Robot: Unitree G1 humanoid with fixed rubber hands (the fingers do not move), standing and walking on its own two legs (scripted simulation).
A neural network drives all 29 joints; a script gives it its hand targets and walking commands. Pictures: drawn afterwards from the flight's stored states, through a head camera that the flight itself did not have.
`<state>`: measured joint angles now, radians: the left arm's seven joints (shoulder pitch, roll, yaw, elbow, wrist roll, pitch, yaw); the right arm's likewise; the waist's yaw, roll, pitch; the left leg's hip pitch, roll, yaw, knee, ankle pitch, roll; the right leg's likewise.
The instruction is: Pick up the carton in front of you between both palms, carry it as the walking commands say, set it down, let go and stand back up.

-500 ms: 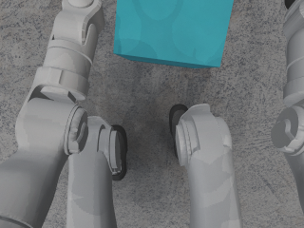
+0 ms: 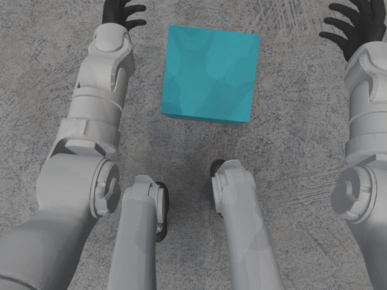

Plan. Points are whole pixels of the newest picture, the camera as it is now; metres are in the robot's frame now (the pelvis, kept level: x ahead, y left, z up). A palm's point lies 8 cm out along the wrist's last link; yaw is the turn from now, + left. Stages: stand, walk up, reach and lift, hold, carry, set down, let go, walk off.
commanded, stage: set down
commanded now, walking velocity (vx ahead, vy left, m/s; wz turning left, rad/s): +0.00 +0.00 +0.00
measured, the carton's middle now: (207, 84) +0.50 -0.11 -0.40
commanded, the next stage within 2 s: let go in 0.34 s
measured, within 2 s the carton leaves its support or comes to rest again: neither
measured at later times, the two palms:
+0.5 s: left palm out of the picture +0.53 +0.07 +0.04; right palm out of the picture +0.46 -0.33 +0.04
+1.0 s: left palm out of the picture +0.38 +0.16 +0.14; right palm out of the picture +0.31 -0.28 +0.15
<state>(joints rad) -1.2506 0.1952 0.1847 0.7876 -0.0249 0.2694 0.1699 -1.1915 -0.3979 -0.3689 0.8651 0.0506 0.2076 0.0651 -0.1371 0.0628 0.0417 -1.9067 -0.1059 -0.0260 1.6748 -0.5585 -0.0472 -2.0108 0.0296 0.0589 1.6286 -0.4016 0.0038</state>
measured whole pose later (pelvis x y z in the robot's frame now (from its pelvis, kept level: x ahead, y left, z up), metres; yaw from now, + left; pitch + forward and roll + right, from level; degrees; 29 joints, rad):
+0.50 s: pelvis +0.03 -0.01 +0.14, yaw -1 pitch +42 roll +3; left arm -1.00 0.10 0.25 0.71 0.09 0.23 0.14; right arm -0.98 -0.34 -0.39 0.82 -0.09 0.16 0.14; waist -0.09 0.05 -0.01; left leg -1.43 -0.08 -0.07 1.07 -0.38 -0.05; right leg -1.52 0.03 0.05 1.05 -0.25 -0.01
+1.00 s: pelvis +0.09 -0.01 +0.23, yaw -4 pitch +18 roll +0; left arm -0.12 0.12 0.11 0.55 0.07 0.03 0.04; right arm -0.07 -0.23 -0.12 0.52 0.02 0.00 0.11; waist -0.07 0.00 0.01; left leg -0.63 -0.03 -0.08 0.64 -0.33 -0.02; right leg -0.72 0.04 0.05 0.62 -0.22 -0.01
